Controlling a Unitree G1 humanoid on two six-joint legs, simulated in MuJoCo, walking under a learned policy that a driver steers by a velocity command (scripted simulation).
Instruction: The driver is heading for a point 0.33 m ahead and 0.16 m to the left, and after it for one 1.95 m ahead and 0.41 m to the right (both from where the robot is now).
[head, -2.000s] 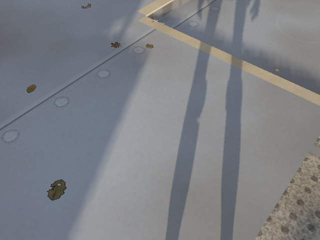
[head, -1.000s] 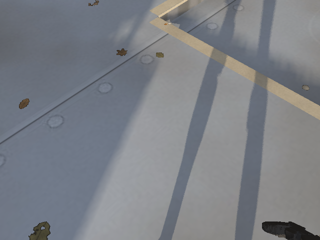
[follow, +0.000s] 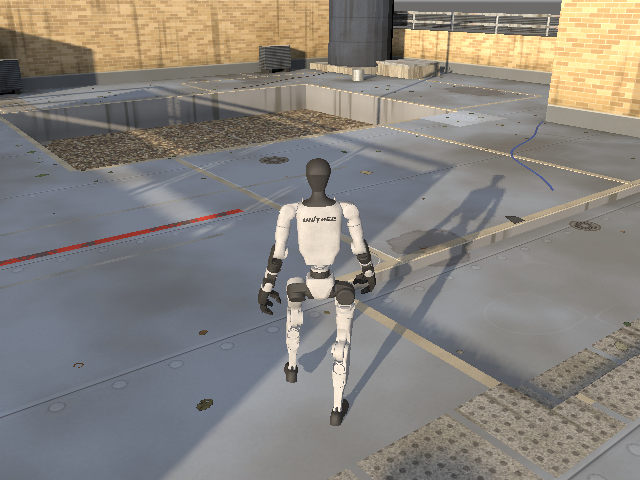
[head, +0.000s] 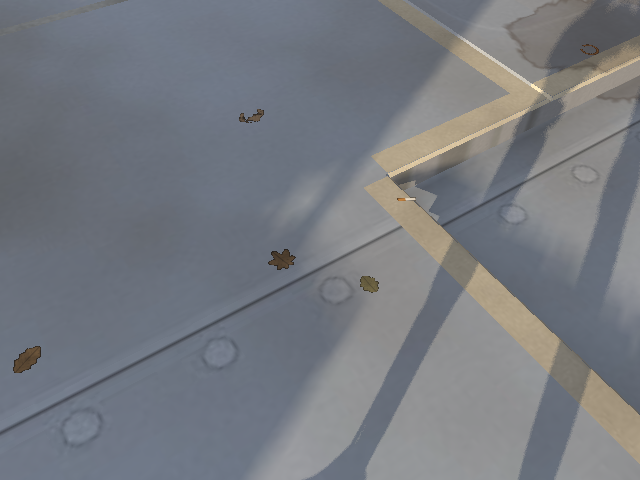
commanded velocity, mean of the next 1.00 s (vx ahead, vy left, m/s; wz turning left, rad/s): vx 0.50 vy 0.00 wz -0.12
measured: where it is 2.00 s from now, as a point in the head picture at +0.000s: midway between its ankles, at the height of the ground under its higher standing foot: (408, 245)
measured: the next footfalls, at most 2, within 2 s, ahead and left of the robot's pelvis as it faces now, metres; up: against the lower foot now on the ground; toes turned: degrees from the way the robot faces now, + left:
left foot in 0.14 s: +0.24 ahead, +0.13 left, +0.00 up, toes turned +8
right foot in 0.68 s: +0.59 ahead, -0.04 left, +0.00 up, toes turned -4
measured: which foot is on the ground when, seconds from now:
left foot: up 0.00-0.12, down 0.14-0.70, up 0.72-1.00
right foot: down 0.00-0.12, up 0.14-0.66, down 0.68-1.00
